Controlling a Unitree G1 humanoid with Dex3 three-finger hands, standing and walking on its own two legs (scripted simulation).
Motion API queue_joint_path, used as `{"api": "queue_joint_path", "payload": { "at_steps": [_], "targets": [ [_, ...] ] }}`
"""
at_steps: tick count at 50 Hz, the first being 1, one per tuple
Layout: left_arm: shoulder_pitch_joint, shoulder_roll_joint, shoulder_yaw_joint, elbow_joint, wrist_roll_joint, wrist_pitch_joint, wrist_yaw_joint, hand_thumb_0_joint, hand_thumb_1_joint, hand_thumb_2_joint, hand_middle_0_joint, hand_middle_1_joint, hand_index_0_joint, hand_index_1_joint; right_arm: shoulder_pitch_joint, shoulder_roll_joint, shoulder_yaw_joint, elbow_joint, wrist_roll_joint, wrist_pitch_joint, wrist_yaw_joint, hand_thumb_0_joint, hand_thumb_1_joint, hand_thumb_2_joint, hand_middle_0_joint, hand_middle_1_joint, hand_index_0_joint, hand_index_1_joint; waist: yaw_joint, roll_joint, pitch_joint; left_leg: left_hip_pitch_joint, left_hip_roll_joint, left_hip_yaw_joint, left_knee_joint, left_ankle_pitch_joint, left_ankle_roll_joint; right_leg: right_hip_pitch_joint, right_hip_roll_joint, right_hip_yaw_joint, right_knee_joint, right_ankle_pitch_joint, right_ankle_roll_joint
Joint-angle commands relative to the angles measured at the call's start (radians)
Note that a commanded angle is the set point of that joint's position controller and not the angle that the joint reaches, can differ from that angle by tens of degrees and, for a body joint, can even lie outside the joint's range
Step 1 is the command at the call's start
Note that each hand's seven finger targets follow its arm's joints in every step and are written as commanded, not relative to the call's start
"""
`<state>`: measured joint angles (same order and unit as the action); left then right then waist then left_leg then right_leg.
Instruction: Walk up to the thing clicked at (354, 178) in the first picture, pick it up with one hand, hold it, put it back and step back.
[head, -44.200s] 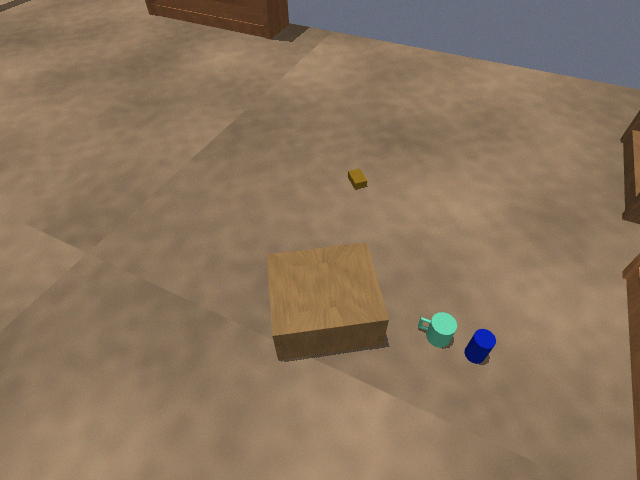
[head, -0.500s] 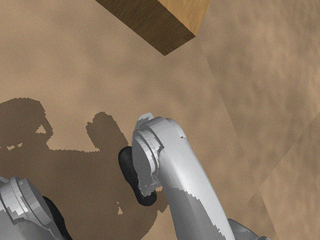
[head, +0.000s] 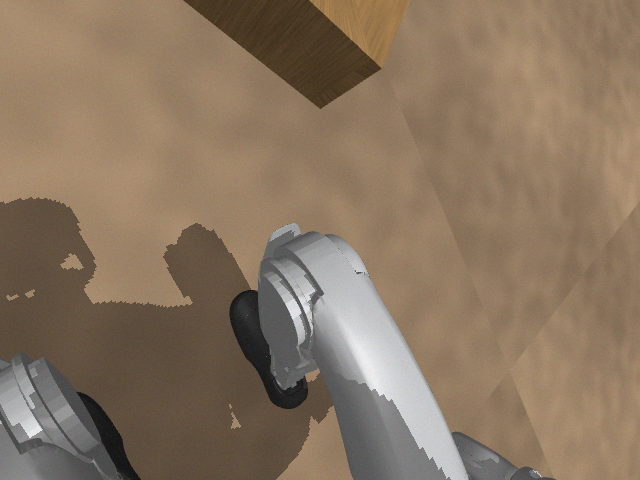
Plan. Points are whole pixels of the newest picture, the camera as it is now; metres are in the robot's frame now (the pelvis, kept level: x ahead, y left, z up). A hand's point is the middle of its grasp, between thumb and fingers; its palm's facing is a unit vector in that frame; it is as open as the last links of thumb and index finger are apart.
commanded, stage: close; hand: left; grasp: from above
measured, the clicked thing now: out of the picture +0.43 +0.35 -0.30
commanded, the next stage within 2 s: settle in 1.68 s
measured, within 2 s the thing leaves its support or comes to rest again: neither
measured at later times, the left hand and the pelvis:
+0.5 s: hand out of the picture +0.43 +0.35 -0.27, palm faces -0.17 -0.41 -0.90, open 12.7 cm; pelvis +0.00 +0.00 +0.00, yaw -1 degrees
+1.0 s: hand out of the picture +0.43 +0.34 -0.28, palm faces -0.18 -0.40 -0.90, open 10.7 cm; pelvis +0.00 +0.00 +0.01, yaw -1 degrees
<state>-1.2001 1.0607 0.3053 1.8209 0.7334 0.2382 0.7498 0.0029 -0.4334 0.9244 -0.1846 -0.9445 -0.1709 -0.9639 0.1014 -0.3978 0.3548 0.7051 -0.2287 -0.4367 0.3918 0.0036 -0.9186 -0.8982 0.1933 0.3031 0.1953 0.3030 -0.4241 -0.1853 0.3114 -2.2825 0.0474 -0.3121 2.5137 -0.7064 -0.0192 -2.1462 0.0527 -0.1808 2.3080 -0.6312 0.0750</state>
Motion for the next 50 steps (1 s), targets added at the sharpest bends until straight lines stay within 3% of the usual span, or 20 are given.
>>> {"api": "queue_joint_path", "payload": {
  "at_steps": [1, 6, 11, 12, 17, 20, 26, 29, 36, 39, 42, 50],
  "targets": [
    [-0.213, 0.214, -0.029, -0.108, 0.014, 0.003, 0.044, 0.0, -0.396, 0.88, -0.211, -0.897, -0.196, -0.913, 0.237, -0.353, -0.08, 0.049, 0.007, 0.002, -0.004, 0.0, -0.898, -0.902, 0.199, 0.3, 0.199, 0.3, -0.091, 0.581, -0.63, 0.479, 0.047, 0.105, -0.261, 0.185, 0.005, 0.369, 0.025, -0.123, -0.196, 0.243, -0.07],
    [-0.204, 0.22, -0.011, -0.099, 0.012, 0.025, 0.051, 0.0, -0.374, 0.862, -0.222, -0.892, -0.209, -0.906, 0.228, -0.349, -0.074, 0.029, 0.011, 0.009, 0.0, 0.0, -0.896, -0.902, 0.199, 0.3, 0.199, 0.3, -0.076, 0.58, -0.65, 0.477, 0.049, 0.108, -0.256, 0.214, 0.005, 0.386, 0.026, -0.122, -0.2, 0.267, -0.069],
    [-0.194, 0.219, -0.01, -0.086, 0.02, 0.033, 0.054, 0.0, -0.366, 0.864, -0.225, -0.899, -0.212, -0.912, 0.242, -0.355, -0.082, 0.026, 0.013, 0.016, -0.001, 0.0, -0.896, -0.902, 0.199, 0.3, 0.199, 0.3, -0.088, 0.594, -0.651, 0.486, 0.053, 0.098, -0.27, 0.204, 0.003, 0.394, 0.029, -0.129, -0.197, 0.265, -0.072],
    [-0.211, 0.215, -0.022, -0.102, 0.017, 0.035, 0.051, 0.0, -0.355, 0.85, -0.239, -0.881, -0.225, -0.895, 0.235, -0.352, -0.077, 0.011, 0.012, 0.016, -0.002, 0.0, -0.898, -0.902, 0.199, 0.3, 0.199, 0.3, -0.094, 0.577, -0.652, 0.482, 0.05, 0.102, -0.26, 0.207, 0.007, 0.392, 0.029, -0.126, -0.203, 0.269, -0.07],
    [-0.212, 0.227, -0.002, -0.113, -0.006, 0.03, 0.053, 0.0, -0.289, 0.808, -0.278, -0.853, -0.271, -0.861, 0.244, -0.351, -0.076, 0.021, 0.012, 0.017, -0.004, 0.0, -0.896, -0.901, 0.199, 0.3, 0.199, 0.3, -0.087, 0.564, -0.651, 0.467, 0.052, 0.104, -0.26, 0.21, 0.007, 0.401, 0.028, -0.123, -0.206, 0.271, -0.068],
    [-0.208, 0.212, -0.023, -0.111, -0.009, 0.032, 0.042, 0.0, -0.273, 0.817, -0.291, -0.858, -0.283, -0.867, 0.239, -0.352, -0.071, 0.019, 0.009, 0.017, -0.006, 0.0, -0.895, -0.901, 0.199, 0.3, 0.199, 0.3, -0.099, 0.571, -0.641, 0.475, 0.05, 0.103, -0.258, 0.207, 0.008, 0.387, 0.029, -0.124, -0.205, 0.269, -0.067],
    [-0.217, 0.228, -0.017, -0.125, 0.004, 0.035, 0.042, 0.0, -0.214, 0.8, -0.342, -0.835, -0.333, -0.844, 0.24, -0.352, -0.077, 0.028, 0.014, 0.02, -0.008, 0.0, -0.895, -0.901, 0.199, 0.3, 0.199, 0.3, -0.086, 0.589, -0.632, 0.479, 0.05, 0.101, -0.276, 0.18, 0.005, 0.377, 0.027, -0.127, -0.209, 0.242, -0.072],
    [-0.218, 0.21, -0.031, -0.111, 0.013, 0.037, 0.045, 0.0, -0.17, 0.753, -0.375, -0.793, -0.368, -0.8, 0.24, -0.36, -0.081, 0.024, 0.015, 0.018, -0.006, 0.0, -0.891, -0.9, 0.199, 0.3, 0.199, 0.3, -0.097, 0.601, -0.635, 0.49, 0.053, 0.092, -0.282, 0.179, 0.004, 0.366, 0.028, -0.134, -0.209, 0.239, -0.075],
    [-0.217, 0.195, -0.042, -0.115, 0.005, 0.03, 0.037, 0.0, -0.084, 0.72, -0.446, -0.744, -0.439, -0.753, 0.243, -0.354, -0.08, 0.02, 0.016, 0.017, -0.004, 0.0, -0.89, -0.899, 0.199, 0.3, 0.199, 0.3, -0.106, 0.576, -0.618, 0.487, 0.048, 0.087, -0.282, 0.182, 0.005, 0.355, 0.023, -0.135, -0.205, 0.242, -0.072],
    [-0.214, 0.194, -0.046, -0.116, 0.001, 0.028, 0.036, 0.0, -0.049, 0.677, -0.46, -0.733, -0.46, -0.734, 0.237, -0.351, -0.077, 0.019, 0.015, 0.018, -0.006, 0.0, -0.889, -0.899, 0.199, 0.3, 0.199, 0.3, -0.097, 0.575, -0.625, 0.485, 0.05, 0.092, -0.277, 0.188, 0.005, 0.361, 0.026, -0.129, -0.209, 0.247, -0.072],
    [-0.222, 0.202, -0.037, -0.129, -0.003, 0.024, 0.046, 0.0, -0.017, 0.725, -0.498, -0.732, -0.49, -0.741, 0.237, -0.355, -0.074, 0.024, 0.011, 0.014, -0.006, 0.0, -0.89, -0.899, 0.199, 0.3, 0.199, 0.3, -0.098, 0.586, -0.638, 0.496, 0.05, 0.094, -0.273, 0.205, 0.003, 0.378, 0.025, -0.127, -0.206, 0.268, -0.072],
    [-0.207, 0.235, -0.006, -0.118, -0.006, 0.023, 0.064, 0.0, 0.109, 0.672, -0.584, -0.691, -0.581, -0.694, 0.234, -0.357, -0.065, 0.01, 0.006, 0.015, -0.004, 0.0, -0.887, -0.898, 0.199, 0.299, 0.199, 0.299, -0.09, 0.579, -0.658, 0.49, 0.052, 0.108, -0.256, 0.222, 0.006, 0.419, 0.029, -0.121, -0.22, 0.284, -0.068]
  ]
}}
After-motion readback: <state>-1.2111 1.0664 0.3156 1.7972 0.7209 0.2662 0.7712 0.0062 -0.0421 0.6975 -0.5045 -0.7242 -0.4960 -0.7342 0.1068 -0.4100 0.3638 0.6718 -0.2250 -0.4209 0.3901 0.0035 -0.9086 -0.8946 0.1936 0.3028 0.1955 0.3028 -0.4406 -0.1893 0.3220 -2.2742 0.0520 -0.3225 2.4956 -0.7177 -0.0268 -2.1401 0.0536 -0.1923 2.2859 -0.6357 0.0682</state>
